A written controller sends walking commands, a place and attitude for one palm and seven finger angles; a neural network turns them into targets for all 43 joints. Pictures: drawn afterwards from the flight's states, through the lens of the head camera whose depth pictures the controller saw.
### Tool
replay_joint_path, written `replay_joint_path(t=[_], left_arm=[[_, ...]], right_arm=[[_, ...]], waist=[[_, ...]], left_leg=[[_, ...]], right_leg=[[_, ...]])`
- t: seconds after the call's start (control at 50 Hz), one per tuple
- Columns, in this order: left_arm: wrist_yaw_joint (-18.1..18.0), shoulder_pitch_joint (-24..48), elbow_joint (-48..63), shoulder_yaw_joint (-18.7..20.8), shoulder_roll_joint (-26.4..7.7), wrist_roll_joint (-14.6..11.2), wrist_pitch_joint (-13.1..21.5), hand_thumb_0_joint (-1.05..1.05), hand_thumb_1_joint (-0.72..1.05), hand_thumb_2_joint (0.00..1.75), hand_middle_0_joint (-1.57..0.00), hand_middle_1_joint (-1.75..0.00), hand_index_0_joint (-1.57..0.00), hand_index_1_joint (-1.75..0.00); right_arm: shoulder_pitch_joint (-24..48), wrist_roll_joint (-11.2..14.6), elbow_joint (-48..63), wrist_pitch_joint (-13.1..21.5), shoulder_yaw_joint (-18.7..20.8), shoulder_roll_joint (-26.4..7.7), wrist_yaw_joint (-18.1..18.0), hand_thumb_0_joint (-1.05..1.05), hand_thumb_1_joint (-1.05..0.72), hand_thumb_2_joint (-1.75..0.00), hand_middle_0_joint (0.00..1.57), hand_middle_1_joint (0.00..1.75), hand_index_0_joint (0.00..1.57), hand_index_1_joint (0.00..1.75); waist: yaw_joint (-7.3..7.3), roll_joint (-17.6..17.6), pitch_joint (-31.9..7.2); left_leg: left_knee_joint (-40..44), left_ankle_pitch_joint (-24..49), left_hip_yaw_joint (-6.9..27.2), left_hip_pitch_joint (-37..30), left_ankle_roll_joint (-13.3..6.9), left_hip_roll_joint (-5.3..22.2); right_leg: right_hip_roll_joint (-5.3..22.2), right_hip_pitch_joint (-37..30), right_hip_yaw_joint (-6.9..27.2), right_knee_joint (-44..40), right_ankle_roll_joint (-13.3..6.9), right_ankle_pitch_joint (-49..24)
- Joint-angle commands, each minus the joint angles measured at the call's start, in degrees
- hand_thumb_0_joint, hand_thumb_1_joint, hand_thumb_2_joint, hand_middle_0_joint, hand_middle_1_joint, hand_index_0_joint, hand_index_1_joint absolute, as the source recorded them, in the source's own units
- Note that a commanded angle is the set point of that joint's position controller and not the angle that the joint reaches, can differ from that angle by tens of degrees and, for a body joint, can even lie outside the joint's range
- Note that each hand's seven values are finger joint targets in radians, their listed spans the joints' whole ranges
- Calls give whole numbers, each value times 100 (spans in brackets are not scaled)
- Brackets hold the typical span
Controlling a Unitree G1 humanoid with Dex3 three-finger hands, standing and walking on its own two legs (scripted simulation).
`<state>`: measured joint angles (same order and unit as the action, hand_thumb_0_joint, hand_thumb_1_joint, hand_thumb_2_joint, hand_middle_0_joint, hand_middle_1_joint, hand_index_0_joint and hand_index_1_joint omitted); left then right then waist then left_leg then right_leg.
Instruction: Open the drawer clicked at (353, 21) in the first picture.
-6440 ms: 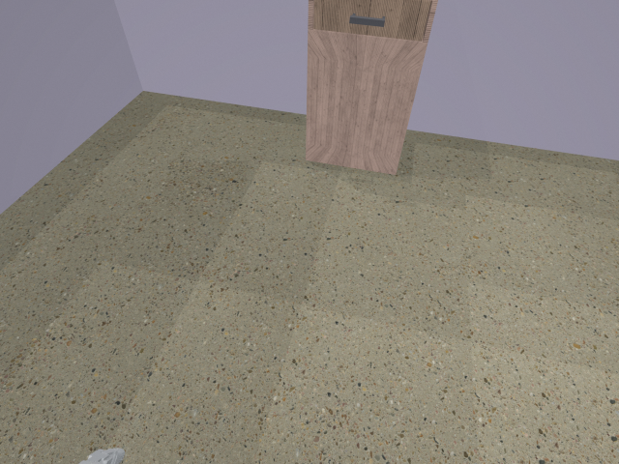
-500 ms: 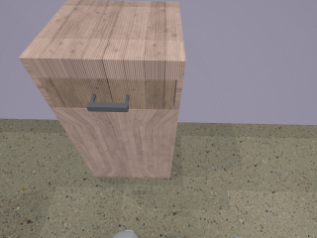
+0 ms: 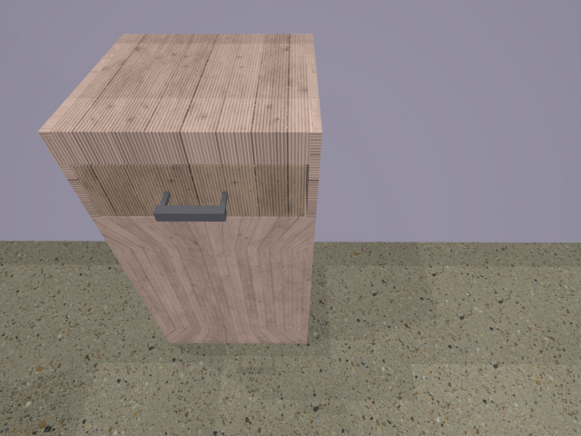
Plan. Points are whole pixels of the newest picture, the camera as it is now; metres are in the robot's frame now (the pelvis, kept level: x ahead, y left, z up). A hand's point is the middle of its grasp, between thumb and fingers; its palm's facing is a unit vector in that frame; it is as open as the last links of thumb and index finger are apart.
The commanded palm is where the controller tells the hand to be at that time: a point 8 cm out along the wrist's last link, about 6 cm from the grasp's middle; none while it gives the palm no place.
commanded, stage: look again from close up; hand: left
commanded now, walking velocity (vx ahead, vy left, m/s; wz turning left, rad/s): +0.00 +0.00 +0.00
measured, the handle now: (193, 205) +0.53 +0.21 -0.02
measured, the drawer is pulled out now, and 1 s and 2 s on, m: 0.00 0.00 0.00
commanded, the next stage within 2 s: raise the hand with hooked fingers in 0.40 s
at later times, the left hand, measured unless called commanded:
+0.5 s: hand out of the picture +0.02 +0.15 -0.17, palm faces +0.03 -0.99 -0.17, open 7.3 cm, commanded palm +0.13 +0.20 -0.06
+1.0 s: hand (151, 409) +0.18 +0.21 -0.06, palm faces +0.01 -0.11 -0.99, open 9.0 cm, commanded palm +0.19 +0.21 +0.01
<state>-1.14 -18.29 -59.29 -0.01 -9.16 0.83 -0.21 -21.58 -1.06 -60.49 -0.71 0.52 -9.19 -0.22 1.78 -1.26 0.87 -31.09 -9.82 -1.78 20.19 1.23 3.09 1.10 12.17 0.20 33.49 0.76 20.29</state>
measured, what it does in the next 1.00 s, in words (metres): lowers itself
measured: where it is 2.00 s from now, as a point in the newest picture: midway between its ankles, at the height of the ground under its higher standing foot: outside the picture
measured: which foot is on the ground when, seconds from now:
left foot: down 0.00-1.00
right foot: down 0.00-1.00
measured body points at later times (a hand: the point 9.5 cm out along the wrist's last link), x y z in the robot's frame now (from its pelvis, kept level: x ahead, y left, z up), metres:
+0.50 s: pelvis +0.04 -0.01 +0.01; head +0.04 -0.01 +0.46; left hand +0.02 +0.21 -0.16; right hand +0.06 -0.24 -0.15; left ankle +0.07 +0.14 -0.73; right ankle -0.02 -0.13 -0.73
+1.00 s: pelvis +0.00 -0.02 -0.06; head +0.03 -0.04 +0.39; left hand +0.17 +0.21 -0.01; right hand +0.27 -0.23 -0.12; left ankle +0.07 +0.14 -0.73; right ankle -0.02 -0.13 -0.73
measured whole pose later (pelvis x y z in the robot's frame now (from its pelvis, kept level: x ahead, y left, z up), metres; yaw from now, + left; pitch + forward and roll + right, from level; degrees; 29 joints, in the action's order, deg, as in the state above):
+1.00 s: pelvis +0.00 -0.02 -0.06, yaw +1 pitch +11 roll +1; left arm -26.7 -26.0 1.0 -5.6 -19.2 63.4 3.7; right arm -2.3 -5.0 -29.1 -3.7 3.2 -13.9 1.7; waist -6.1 -0.7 -8.8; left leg -56.3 -20.6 0.0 46.2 2.5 3.7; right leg 0.8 37.8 -0.6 60.6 -0.8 33.4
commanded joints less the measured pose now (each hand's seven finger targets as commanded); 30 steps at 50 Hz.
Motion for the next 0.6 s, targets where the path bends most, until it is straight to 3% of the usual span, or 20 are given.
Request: replay_joint_path(t=[0.0, 0.22, 0.32, 0.46, 0.48, 0.5, 0.52, 0.54, 0.56, 0.58], left_arm=[[-51, -292, 104, 138, -578, 1, 124, 0, 90, 90, -20, -30, -20, -30], [-72, -458, -234, 117, -486, 19, 181, 0, 90, 90, -20, -30, -20, -30], [-75, -479, -301, 109, -475, 25, 173, 0, 90, 90, -20, -30, -20, -30], [-81, -497, -330, 123, -490, 31, 173, 0, 90, 90, -20, -30, -20, -30], [-311, -815, -391, 126, -641, 82, 284, 0, 90, 90, -20, -30, -20, -30], [-339, 3658, 8779, -414, -2084, 598, 1354, 0, 88, 89, -20, -32, -20, -32], [-860, 1064, 7016, 201, -1865, 726, 961, 0, 85, 88, -20, -33, -20, -33], [-1136, -476, 6400, -274, -919, 727, 79, 0, 83, 87, -21, -34, -21, -34], [-1149, -626, 6392, -814, -252, 1055, -134, 0, 81, 86, -21, -36, -21, -36], [-1320, -143, 6870, -785, -647, 1524, -95, 0, 78, 85, -21, -37, -21, -37]], right_arm=[[37, 16, 203, 162, 86, -530, -69, 0, -90, -90, 20, 30, 20, 30], [245, 48, -27, 219, 78, -495, -107, 0, -90, -90, 20, 30, 20, 30], [389, 53, -60, 206, 64, -507, -120, 0, -90, -90, 20, 30, 20, 30], [458, 46, -96, 219, 53, -536, -134, 0, -90, -90, 20, 30, 20, 30], [1076, 87, 369, 215, 91, -699, -94, 0, -90, -90, 20, 30, 20, 30], [879, 392, 2282, 1102, 71, -1382, -407, 0, -90, -90, 20, 30, 20, 30], [1109, 285, 1812, 1603, 112, -1037, -704, 0, -90, -90, 20, 30, 20, 30], [1191, 502, 1923, 1831, 224, -838, -704, 0, -90, -90, 20, 30, 20, 30], [1287, 537, 1983, 1916, 162, -728, -685, 0, -90, -90, 20, 30, 20, 30], [1469, 397, 2268, 1952, 202, -1011, -641, 0, -90, -90, 20, 30, 20, 30]], waist=[[-153, 134, 400], [-158, 136, 241], [-175, 151, 389], [-205, 84, 262], [-397, 704, 717], [210, -975, -2231], [-293, -1844, -2072], [-200, -1255, -1276], [-169, -777, -836], [-31, -424, -406]], left_leg=[[776, -755, 401, -387, -284, 229], [570, 350, 194, -908, -266, 275], [623, 377, 195, -927, -263, 276], [603, 742, 175, -1072, -269, 302], [-695, 606, 68, -327, -67, 293], [280, 1338, -278, -2222, -479, -291], [340, 1824, -45, -2607, -407, -38], [480, 1220, -29, -1739, -333, -71], [226, 1003, -71, -1243, -346, -62], [26, 607, 48, -784, -333, -138]], right_leg=[[266, 677, 381, -1036, -316, 237], [342, 471, 348, -1054, -253, -800], [353, 466, 333, -1124, -235, -863], [363, 270, 270, -1087, -217, -1242], [729, 450, 915, -1577, 11, -3506], [147, 138, 672, -602, -330, -3180], [31, 462, -70, 28, -354, -1663], [-130, 1082, -429, 143, -219, -770], [-79, 1044, -498, 7, -190, -944], [-72, 1399, -420, -123, -184, -941]])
